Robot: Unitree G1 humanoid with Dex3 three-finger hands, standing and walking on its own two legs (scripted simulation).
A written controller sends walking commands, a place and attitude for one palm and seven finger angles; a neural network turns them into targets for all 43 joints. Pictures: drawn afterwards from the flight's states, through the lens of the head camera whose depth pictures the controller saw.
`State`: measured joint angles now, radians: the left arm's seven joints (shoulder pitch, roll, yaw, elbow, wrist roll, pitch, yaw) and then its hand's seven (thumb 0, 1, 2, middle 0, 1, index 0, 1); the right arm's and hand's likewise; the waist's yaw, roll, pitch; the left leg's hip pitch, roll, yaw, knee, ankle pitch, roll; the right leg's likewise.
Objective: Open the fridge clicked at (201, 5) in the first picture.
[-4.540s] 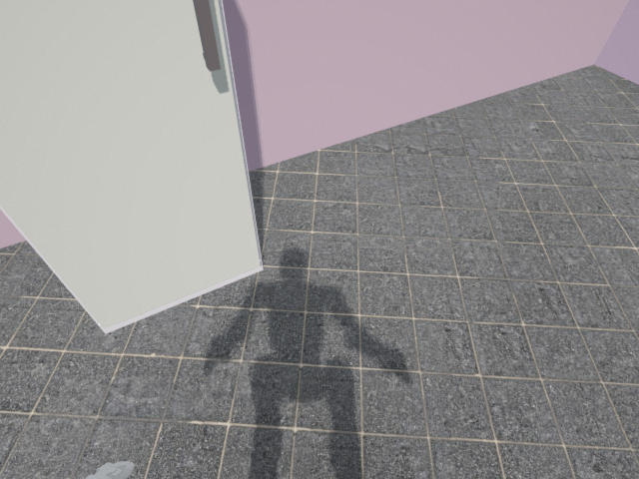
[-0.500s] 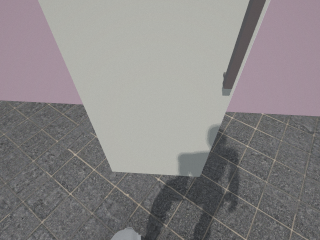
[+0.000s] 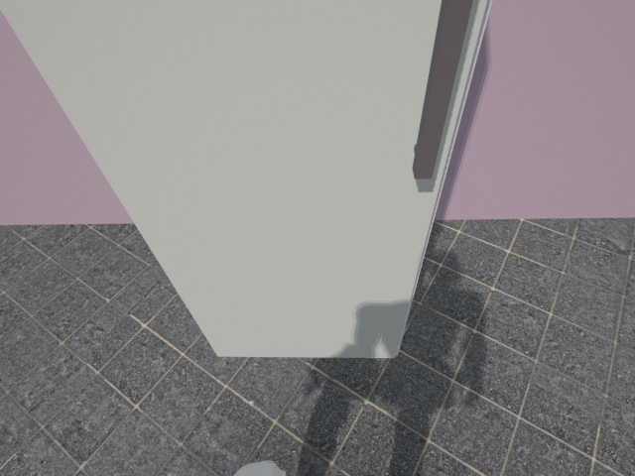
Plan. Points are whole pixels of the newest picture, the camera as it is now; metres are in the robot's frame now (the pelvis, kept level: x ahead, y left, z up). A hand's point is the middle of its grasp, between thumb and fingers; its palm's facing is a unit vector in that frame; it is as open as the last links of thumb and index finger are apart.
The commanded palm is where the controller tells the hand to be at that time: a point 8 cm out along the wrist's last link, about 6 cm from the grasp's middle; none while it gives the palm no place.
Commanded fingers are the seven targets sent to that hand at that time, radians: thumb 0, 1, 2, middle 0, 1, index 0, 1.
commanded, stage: come to a stop and stand still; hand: right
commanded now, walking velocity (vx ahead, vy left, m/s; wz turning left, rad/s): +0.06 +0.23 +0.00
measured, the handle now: (439, 61) +0.51 -0.12 +0.26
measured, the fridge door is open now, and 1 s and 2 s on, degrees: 0 0 0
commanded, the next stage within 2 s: look again from close up in 1.38 s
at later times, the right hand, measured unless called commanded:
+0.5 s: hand out of the picture -0.02 -0.13 -0.16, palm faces +0.00 +0.98 -0.20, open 7.4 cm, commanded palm none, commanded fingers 0.00 -0.90 -0.90 0.20 0.30 0.20 0.30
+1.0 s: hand out of the picture -0.04 -0.11 -0.17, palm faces -0.01 +0.99 -0.15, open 7.4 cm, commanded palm none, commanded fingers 0.00 -0.90 -0.90 0.20 0.30 0.20 0.30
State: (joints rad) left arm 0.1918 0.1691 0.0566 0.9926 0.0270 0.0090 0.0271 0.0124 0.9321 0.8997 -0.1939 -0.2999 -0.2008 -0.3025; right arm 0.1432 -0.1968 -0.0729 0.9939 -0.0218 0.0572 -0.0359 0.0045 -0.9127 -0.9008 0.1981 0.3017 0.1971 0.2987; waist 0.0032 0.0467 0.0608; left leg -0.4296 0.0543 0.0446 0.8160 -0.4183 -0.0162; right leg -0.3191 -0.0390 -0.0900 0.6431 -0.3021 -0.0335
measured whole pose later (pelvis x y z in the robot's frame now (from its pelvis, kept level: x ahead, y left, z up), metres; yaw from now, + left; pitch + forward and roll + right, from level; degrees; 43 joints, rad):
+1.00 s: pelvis -0.03 +0.04 +0.00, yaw +1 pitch +0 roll +2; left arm 0.31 0.13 0.02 1.09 0.02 0.00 0.02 0.01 0.92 0.90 -0.20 -0.30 -0.20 -0.30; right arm 0.33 -0.09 0.00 1.12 -0.02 -0.02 -0.05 0.01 -0.91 -0.90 0.20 0.30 0.20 0.30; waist 0.03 -0.03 0.04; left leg -0.18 0.01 0.07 0.52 -0.33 -0.01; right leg -0.35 -0.08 -0.03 0.59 -0.23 0.02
